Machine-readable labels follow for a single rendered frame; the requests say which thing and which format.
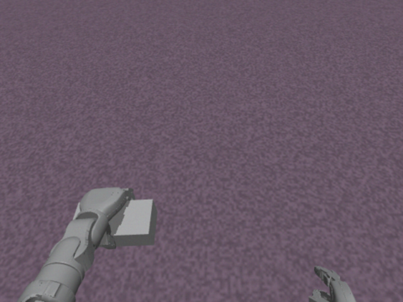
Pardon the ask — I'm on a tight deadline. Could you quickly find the left robot hand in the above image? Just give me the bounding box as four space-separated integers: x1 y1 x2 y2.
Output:
79 187 136 249

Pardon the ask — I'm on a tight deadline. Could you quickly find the left robot arm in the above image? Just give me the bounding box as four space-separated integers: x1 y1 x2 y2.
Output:
17 209 108 302

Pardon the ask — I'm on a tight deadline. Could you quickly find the right robot hand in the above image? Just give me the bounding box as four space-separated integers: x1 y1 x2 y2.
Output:
309 266 356 302

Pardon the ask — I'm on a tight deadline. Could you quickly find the carton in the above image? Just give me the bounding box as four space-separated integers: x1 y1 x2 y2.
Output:
73 199 157 247

